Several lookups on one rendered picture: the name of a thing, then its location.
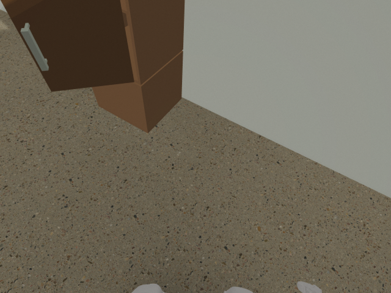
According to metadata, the handle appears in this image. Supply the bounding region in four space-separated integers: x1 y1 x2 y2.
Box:
21 23 49 71

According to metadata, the cupboard door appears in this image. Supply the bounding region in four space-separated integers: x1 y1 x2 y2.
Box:
1 0 134 92

